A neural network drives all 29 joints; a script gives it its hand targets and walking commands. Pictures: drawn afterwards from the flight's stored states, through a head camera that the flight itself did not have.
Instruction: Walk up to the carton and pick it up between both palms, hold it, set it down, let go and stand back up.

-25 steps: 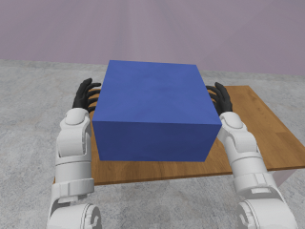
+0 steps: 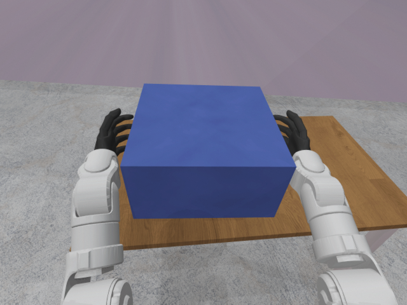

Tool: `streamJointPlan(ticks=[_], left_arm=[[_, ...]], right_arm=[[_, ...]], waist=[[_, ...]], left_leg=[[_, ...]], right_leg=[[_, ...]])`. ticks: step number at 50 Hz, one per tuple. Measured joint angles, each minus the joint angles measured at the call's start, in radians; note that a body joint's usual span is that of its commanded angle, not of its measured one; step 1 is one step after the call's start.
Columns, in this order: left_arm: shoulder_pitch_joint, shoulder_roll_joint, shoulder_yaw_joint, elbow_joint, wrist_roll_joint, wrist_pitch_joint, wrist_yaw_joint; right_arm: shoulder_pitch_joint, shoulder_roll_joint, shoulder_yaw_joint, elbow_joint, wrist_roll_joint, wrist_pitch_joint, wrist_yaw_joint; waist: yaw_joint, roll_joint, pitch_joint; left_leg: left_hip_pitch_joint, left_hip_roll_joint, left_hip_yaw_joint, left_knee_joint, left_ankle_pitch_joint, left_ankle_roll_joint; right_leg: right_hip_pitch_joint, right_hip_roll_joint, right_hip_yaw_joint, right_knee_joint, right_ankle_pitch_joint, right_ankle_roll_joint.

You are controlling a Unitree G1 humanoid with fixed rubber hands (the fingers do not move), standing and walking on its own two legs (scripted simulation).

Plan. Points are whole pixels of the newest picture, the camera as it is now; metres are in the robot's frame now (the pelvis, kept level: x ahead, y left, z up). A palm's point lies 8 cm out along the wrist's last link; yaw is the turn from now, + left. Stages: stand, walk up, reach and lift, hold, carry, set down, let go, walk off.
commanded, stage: hold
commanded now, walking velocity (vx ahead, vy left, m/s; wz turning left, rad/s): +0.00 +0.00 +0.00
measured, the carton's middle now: (203, 145) +0.40 +0.00 +0.14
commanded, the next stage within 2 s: none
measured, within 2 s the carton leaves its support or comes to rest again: neither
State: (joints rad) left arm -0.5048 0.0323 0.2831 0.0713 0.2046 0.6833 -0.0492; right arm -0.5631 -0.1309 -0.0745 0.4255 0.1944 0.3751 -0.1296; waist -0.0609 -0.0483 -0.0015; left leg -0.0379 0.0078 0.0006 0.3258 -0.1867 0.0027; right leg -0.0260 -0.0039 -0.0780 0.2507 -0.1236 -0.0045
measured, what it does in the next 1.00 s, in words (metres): stands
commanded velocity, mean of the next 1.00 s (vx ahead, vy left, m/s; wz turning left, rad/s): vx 0.00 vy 0.00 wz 0.00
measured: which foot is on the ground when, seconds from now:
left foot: down 0.00-1.00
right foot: down 0.00-1.00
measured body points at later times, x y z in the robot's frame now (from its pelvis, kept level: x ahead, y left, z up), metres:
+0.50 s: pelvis -0.01 +0.00 +0.00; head -0.05 +0.02 +0.45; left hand +0.36 +0.18 +0.19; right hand +0.36 -0.19 +0.17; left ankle +0.00 +0.11 -0.75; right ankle +0.02 -0.12 -0.75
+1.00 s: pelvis -0.01 +0.00 +0.00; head -0.04 +0.03 +0.45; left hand +0.36 +0.18 +0.18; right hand +0.36 -0.19 +0.17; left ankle +0.00 +0.11 -0.75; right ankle +0.02 -0.12 -0.75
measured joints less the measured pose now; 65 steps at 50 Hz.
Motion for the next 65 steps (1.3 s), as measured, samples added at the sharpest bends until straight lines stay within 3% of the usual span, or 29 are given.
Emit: streamJointPlan(ticks=[13,37,65], left_arm=[[-0.054,0.010,0.011,0.061,0.004,-0.010,-0.001],[-0.052,0.004,0.011,0.052,0.027,-0.024,-0.012],[-0.023,-0.005,0.000,0.003,0.026,-0.007,-0.004]], right_arm=[[-0.043,0.007,-0.027,0.045,-0.028,-0.004,0.010],[-0.032,0.007,-0.019,0.071,-0.027,-0.059,0.013],[-0.011,-0.001,-0.006,0.037,-0.009,-0.050,0.013]], waist=[[0.005,0.003,-0.001],[0.002,-0.002,0.006],[-0.001,0.000,0.009]], left_leg=[[-0.016,-0.002,0.002,-0.012,0.020,0.001],[0.002,-0.002,0.002,-0.017,0.021,0.002],[0.009,-0.001,0.004,-0.015,0.014,0.002]], right_leg=[[-0.024,-0.002,0.002,0.004,0.012,-0.002],[-0.006,-0.002,0.003,0.000,0.012,-0.001],[0.003,-0.001,0.005,-0.004,0.010,0.000]])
